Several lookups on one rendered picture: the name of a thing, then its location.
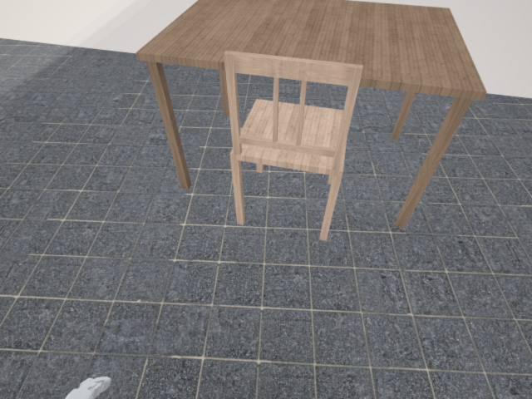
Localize table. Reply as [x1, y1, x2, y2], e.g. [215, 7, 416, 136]
[136, 0, 487, 229]

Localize robot left hand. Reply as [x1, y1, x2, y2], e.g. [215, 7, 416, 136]
[65, 377, 111, 399]

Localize chair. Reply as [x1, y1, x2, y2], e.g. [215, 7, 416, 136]
[224, 51, 363, 241]

